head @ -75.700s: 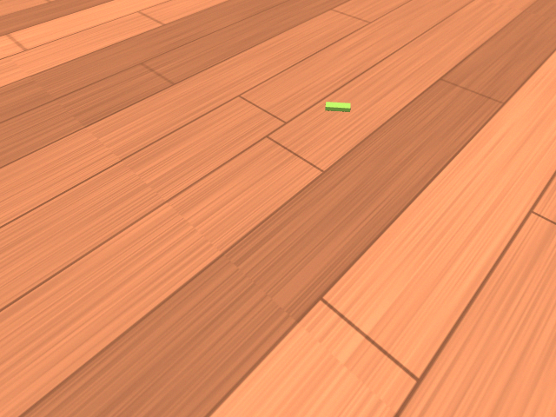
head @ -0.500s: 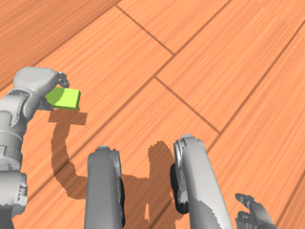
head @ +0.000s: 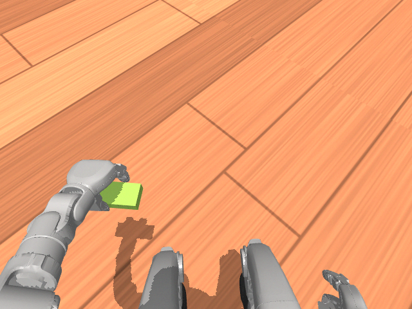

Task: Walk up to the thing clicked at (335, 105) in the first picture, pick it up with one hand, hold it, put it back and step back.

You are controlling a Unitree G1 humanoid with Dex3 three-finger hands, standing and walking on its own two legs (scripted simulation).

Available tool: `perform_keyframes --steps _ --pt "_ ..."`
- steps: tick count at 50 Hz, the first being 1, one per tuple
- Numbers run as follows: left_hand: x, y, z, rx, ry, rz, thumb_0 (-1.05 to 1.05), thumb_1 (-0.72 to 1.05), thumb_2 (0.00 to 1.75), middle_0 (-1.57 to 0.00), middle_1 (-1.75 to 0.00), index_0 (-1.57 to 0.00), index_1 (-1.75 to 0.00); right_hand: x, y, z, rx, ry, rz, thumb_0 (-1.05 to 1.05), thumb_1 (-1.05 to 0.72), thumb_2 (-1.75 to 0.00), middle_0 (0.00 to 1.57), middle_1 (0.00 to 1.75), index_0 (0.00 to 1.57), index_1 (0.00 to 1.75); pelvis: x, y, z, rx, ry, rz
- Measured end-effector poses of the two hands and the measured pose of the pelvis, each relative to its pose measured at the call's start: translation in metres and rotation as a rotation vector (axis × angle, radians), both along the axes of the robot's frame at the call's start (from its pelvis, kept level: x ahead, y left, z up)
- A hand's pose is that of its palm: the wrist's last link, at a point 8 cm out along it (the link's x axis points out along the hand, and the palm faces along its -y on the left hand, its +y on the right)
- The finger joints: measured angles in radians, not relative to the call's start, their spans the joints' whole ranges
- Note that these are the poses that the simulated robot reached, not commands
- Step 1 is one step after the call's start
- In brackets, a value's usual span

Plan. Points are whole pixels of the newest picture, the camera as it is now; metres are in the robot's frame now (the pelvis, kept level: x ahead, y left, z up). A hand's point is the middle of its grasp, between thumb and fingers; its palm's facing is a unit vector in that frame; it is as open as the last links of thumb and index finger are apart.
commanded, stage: lift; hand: left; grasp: from above
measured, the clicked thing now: (107, 194) +0.38 +0.23 -0.11
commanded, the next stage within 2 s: hold in 0.54 s
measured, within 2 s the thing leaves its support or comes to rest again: neither
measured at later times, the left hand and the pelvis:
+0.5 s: hand (92, 172) +0.37 +0.22 +0.03, palm faces -0.47 +0.01 -0.89, open 8.5 cm; pelvis +0.04 -0.01 +0.10, yaw +0 degrees
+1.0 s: hand (84, 159) +0.37 +0.21 +0.07, palm faces -0.47 +0.02 -0.88, open 8.5 cm; pelvis +0.06 -0.01 +0.12, yaw -1 degrees
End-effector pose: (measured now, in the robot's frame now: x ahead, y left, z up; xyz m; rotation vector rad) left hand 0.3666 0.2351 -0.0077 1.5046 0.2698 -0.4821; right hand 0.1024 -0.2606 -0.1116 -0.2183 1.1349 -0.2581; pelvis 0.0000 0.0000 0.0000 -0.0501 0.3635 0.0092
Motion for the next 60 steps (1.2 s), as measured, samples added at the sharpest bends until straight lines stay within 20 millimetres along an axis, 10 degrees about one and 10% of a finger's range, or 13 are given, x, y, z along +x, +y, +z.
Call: perform_keyframes --steps 26,60 --pt "0.006 -0.018 0.098 0.017 0.003 0.019 0.0 0.26 0.35 -0.75 -0.42 -0.78 -0.4 0.019 -0.01 0.097 0.017 -0.029 -0.046 0.01 -0.92 -0.9 0.2 0.3 0.21 0.3 0.04 -0.005 0.097 0.03 -0.164 -0.016" --pt "0.004 -0.025 0.15 0.012 0.016 -0.024 0.0 0.26 0.38 -0.74 -0.44 -0.77 -0.41 0.067 -0.009 0.13 0.035 -0.108 -0.025 0.01 -0.91 -0.9 0.2 0.3 0.21 0.3 0.06 -0.008 0.127 0.043 -0.254 -0.027"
